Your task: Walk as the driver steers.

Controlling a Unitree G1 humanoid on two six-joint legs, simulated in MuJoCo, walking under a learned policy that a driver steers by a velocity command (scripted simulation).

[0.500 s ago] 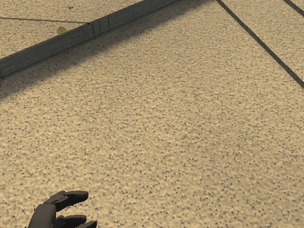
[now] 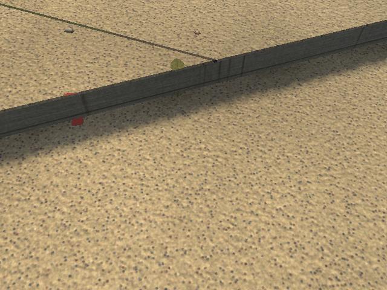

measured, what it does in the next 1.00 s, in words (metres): walks ahead: left foot 0.04 m lower, then right foot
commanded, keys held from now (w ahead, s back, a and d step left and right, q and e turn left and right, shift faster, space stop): w+q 0.24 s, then w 0.76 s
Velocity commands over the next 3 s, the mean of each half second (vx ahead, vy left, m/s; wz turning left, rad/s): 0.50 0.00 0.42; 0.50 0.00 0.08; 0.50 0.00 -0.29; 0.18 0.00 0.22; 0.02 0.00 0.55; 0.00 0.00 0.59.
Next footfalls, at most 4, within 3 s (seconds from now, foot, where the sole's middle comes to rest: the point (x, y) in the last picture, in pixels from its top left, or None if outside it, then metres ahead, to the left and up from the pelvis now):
0.04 left None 0.19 0.09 -0.79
0.54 right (213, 266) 0.55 -0.02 -0.79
1.04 left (134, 210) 0.75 0.28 -0.79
1.54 right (190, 153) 1.03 0.08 -0.79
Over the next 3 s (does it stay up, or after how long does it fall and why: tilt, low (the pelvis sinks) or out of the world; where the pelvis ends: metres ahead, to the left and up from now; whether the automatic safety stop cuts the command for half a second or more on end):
stays up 0.97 0.17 -0.01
